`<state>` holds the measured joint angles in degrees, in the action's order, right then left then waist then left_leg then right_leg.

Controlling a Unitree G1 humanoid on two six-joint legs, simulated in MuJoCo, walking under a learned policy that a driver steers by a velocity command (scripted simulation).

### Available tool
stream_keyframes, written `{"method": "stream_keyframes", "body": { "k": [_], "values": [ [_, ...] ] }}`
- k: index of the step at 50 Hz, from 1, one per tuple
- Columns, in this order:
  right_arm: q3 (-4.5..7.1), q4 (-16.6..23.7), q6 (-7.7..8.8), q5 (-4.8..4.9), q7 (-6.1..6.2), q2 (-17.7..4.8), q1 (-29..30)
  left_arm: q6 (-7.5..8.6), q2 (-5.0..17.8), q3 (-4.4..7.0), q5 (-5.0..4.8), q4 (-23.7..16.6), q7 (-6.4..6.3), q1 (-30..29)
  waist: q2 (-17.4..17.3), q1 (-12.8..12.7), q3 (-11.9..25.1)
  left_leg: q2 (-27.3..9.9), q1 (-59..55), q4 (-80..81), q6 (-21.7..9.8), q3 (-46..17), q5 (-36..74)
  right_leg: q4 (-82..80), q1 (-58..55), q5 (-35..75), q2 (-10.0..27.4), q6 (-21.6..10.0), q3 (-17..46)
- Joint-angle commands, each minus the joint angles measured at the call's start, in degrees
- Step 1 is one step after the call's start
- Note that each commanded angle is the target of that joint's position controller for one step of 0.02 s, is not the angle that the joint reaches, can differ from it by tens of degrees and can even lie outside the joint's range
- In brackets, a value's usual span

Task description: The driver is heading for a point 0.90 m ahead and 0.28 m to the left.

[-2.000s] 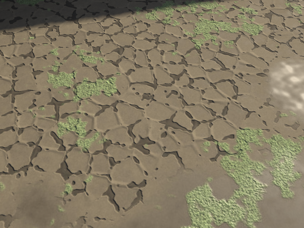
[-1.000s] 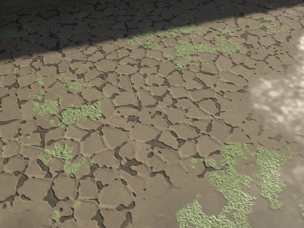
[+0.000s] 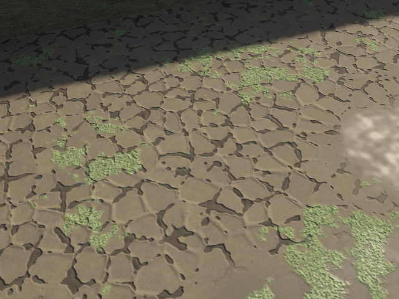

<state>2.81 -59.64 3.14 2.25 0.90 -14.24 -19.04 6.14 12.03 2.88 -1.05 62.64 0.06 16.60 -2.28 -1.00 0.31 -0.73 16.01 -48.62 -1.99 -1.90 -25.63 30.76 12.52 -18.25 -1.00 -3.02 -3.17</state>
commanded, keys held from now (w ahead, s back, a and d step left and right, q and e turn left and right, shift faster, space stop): w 0.80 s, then w+q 0.20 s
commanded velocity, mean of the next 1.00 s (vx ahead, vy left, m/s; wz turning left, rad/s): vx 0.47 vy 0.00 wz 0.04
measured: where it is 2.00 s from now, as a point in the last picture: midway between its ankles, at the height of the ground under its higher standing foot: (188, 185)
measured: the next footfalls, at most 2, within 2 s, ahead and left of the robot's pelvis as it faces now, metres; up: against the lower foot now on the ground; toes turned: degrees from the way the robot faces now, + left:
left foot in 0.40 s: +0.38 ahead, +0.14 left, +0.00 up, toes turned +2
right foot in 0.96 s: +0.71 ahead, -0.09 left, +0.00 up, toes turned +1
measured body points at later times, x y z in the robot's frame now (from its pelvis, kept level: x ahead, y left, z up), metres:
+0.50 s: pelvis +0.26 +0.05 -0.01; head +0.29 +0.06 +0.44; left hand +0.23 +0.31 -0.15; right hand +0.42 -0.20 -0.12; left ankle +0.34 +0.14 -0.73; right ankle +0.08 -0.09 -0.63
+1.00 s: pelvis +0.55 +0.01 -0.01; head +0.59 +0.01 +0.44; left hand +0.76 +0.25 -0.10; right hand +0.50 -0.25 -0.15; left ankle +0.36 +0.13 -0.70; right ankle +0.67 -0.09 -0.73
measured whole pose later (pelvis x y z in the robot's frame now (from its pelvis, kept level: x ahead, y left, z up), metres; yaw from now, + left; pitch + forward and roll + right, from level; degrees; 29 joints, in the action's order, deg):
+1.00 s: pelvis +0.55 +0.01 -0.01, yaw +4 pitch +3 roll +1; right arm 2.6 -58.6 3.5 1.0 0.4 -14.2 -24.1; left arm 7.3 13.0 2.6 -0.1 47.5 1.5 -0.4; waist -0.5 3.9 -1.8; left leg 0.5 6.2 -43.4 -1.5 -2.4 -26.9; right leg 31.7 28.8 -4.8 1.3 -2.4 -2.6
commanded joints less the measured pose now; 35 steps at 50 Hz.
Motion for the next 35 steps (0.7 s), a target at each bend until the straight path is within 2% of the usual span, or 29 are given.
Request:
{"method": "stream_keyframes", "body": {
  "k": [1, 2, 3, 4, 6, 8, 10, 12, 14, 16, 17, 18, 19, 20, 21, 22, 23, 24, 25, 26, 27, 28, 29, 32, 35],
  "values": [
    [0.55, 7.3, 3.29, 0.92, -0.76, -4.0, 8.3, 1.43, 6.4, 0.37, 0.58, 0.5, 0.45, 10.0, 8.4, -2.8, -6.1, -2.8, 35.9, -21.0, -2.8, -3.0, 3.5, -20.9, -20.7, -8.2, 20.7, -11.6, 33.0],
    [0.89, 7.0, 3.64, 0.33, -0.86, -4.3, 8.6, 1.46, 6.5, 0.08, 0.59, -0.5, 0.83, 7.6, 6.4, -1.8, -6.2, -4.4, 35.4, -18.8, -3.2, -2.1, 8.4, -21.6, -19.4, -3.4, 18.6, -9.5, 27.7],
    [1.4, 7.3, 3.7, -0.28, -1.02, -5.0, 9.6, 1.21, 5.6, -0.37, 0.57, -1.0, 0.95, 6.7, 5.9, -1.3, -6.3, -5.7, 34.1, -15.8, -3.1, -1.6, 11.6, -21.9, -18.5, 4.6, 17.2, -8.0, 23.0],
    [1.57, 7.4, 3.53, -0.54, -1.41, -4.7, 10.1, 0.72, 4.2, -0.92, 0.81, -0.9, 0.88, 7.6, 6.4, -1.2, -5.6, -6.1, 31.8, -13.6, -2.6, -0.5, 13.5, -22.0, -17.4, 11.0, 15.3, -7.0, 18.7],
    [1.21, 8.1, 2.82, -0.82, -1.94, -2.6, 11.8, 0.05, 4.9, -1.05, 1.03, -0.6, 0.27, 9.8, 7.1, -1.4, -5.0, -5.6, 30.0, -9.1, -0.9, 1.8, 16.6, -22.3, -16.0, 19.2, 13.7, -7.1, 13.8],
    [0.51, 10.4, 2.39, -1.01, -2.01, -1.1, 17.4, -0.39, 6.4, -1.01, 1.28, -1.1, -0.58, 9.9, 6.6, -2.0, -6.8, -4.9, 28.2, -0.6, 0.5, 3.1, 20.3, -23.7, -12.3, 21.2, 12.6, -7.2, 10.7],
    [-0.12, 12.4, 2.35, -0.84, -2.27, -0.4, 22.5, -0.51, 7.8, -0.8, 1.26, -1.5, -1.08, 10.4, 6.9, -3.1, -7.9, -3.2, 23.6, 7.8, 0.9, 4.8, 24.9, -25.2, -8.5, 20.4, 11.6, -6.9, 8.4],
    [-0.34, 13.7, 2.23, -0.55, -2.68, -1.0, 25.5, -0.45, 8.6, -0.45, 0.71, -1.0, -1.21, 12.4, 7.7, -3.6, -8.6, -2.2, 20.7, 12.2, 0.6, 5.5, 26.9, -26.3, -8.5, 19.7, 12.5, -7.3, 7.7],
    [-0.34, 15.0, 2.31, -0.29, -3.17, -2.0, 27.5, -0.53, 8.5, -0.17, 0.06, -0.5, -1.27, 13.1, 7.7, -3.1, -9.6, -2.4, 20.9, 15.4, -0.7, 4.4, 27.2, -25.7, -11.9, 21.3, 14.3, -6.9, 7.2],
    [0.05, 15.7, 2.67, -0.46, -3.73, -3.3, 27.3, -0.92, 9.4, 0.42, 0.0, -0.7, -1.35, 12.2, 7.6, -1.5, -8.5, -1.9, 19.2, 17.4, -2.4, 4.2, 25.5, -22.8, -16.2, 27.9, 15.8, -6.0, 6.3],
    [0.59, 15.5, 2.8, -0.55, -3.79, -4.6, 25.1, -1.23, 10.1, 0.74, 0.12, -1.1, -1.41, 11.1, 8.3, 0.3, -6.3, -0.7, 15.6, 17.6, -3.2, 4.8, 23.8, -19.4, -17.9, 36.8, 16.0, -5.3, 5.6],
    [1.4, 14.6, 2.8, -0.6, -3.66, -6.1, 20.9, -1.65, 10.8, 1.07, 0.35, -1.4, -1.44, 10.4, 9.5, 2.8, -2.7, 1.2, 9.3, 16.9, -4.2, 6.1, 22.2, -14.0, -18.7, 48.0, 15.9, -4.6, 4.8],
    [2.74, 11.8, 2.64, -0.42, -3.31, -8.1, 11.7, -2.24, 10.4, 1.0, 0.73, -1.8, -1.45, 9.4, 9.6, 7.4, 2.7, 3.2, -2.1, 16.9, -5.6, 7.3, 21.7, -3.5, -16.8, 55.4, 13.9, -3.4, 3.1],
    [3.9, 9.0, 2.29, -0.48, -2.75, -10.6, 1.2, -2.41, 9.7, 0.59, 1.29, -2.8, -1.33, 8.6, 8.2, 11.8, 9.0, -1.2, -18.9, 15.5, -7.9, 2.3, 21.1, 11.0, -6.1, 48.0, 11.6, -1.6, 2.1],
    [5.0, 7.3, 1.93, -2.12, -2.33, -15.9, -6.4, -1.54, 2.4, -1.23, 1.41, -3.9, -0.62, 14.9, -6.3, 9.0, 19.1, -16.8, -40.3, 20.0, -16.2, -24.5, 8.4, 35.1, 15.7, 17.6, 1.6, 1.9, 1.2],
    [3.76, 7.0, 1.9, -2.14, -2.62, -13.1, -5.9, 0.38, 1.4, -1.68, 0.23, -3.0, -0.01, 15.3, -11.9, 8.4, 23.9, -22.3, -41.5, 32.5, -19.3, -44.6, 1.9, 47.3, 23.5, -12.7, -2.7, 1.6, 10.2],
    [2.7, 7.4, 2.33, -1.53, -2.76, -9.6, -0.1, 1.57, 6.6, -0.17, -1.41, -5.2, 0.28, 9.2, -8.5, 7.3, 13.5, -20.0, -33.3, 33.9, -15.8, -37.3, 1.0, 51.4, 29.3, -10.4, 1.2, 0.3, 11.1],
    [1.89, 8.7, 2.7, -1.45, -2.83, -7.1, 5.4, 2.1, 8.3, 0.17, -1.84, -6.7, 0.02, 4.4, -3.5, 5.5, 6.9, -18.0, -23.0, 34.7, -13.6, -27.5, 6.2, 49.6, 28.8, -5.0, 4.5, -0.6, 9.1],
    [1.39, 9.1, 3.2, -2.03, -3.22, -5.5, 9.3, 1.97, 8.1, 0.56, -1.25, -7.2, -0.63, 2.3, 1.0, 3.2, 3.4, -15.8, -13.7, 36.3, -12.2, -20.7, 12.6, 45.8, 25.7, -0.2, 7.2, -0.7, 8.0],
    [0.85, 9.0, 3.65, -2.6, -3.54, -3.7, 11.1, 1.14, 7.5, 1.07, -0.45, -7.1, -1.09, 2.9, 0.4, 1.0, 1.9, -13.2, -8.0, 37.7, -10.9, -15.5, 16.6, 42.5, 21.8, 2.4, 9.2, -0.9, 8.2],
    [0.59, 8.4, 3.77, -2.85, -3.78, -3.0, 11.3, 0.23, 6.0, 1.04, -0.3, -6.9, -1.23, 4.5, -1.2, -0.4, 1.6, -12.0, -4.7, 39.0, -10.8, -12.6, 17.8, 40.6, 19.0, 3.6, 9.9, -0.9, 8.3],
    [0.59, 7.7, 3.86, -2.73, -3.74, -3.1, 10.3, -0.47, 4.8, 0.96, -0.25, -7.0, -1.34, 5.1, -1.6, -0.8, 1.0, -11.4, -2.8, 40.2, -11.3, -10.9, 18.8, 38.9, 18.3, 3.8, 10.3, -0.8, 7.9],
    [0.63, 6.9, 3.94, -2.56, -3.47, -3.7, 8.9, -0.99, 4.5, 1.04, -0.17, -7.5, -1.42, 4.5, -1.6, -1.1, -0.1, -11.0, -1.3, 41.3, -11.8, -9.2, 19.9, 37.0, 19.0, 4.3, 10.6, -0.4, 7.4],
    [1.07, 5.6, 3.83, -2.57, -2.0, -6.5, 5.1, -1.36, 6.0, 1.51, 0.67, -10.7, -1.58, -3.3, -0.1, 0.0, -3.0, -11.2, -2.7, 43.3, -12.3, -7.3, 22.3, 27.9, 26.5, 12.1, 11.3, 1.6, 6.9],
    [1.03, 5.0, 3.25, -2.3, -0.99, -7.0, 1.8, -0.83, 5.4, 1.33, 0.86, -12.9, -0.97, -9.5, 0.1, 1.8, -3.4, -9.8, -5.5, 43.2, -10.7, -4.4, 25.3, 16.1, 28.0, 21.6, 10.1, 2.4, 5.7]
  ]
}}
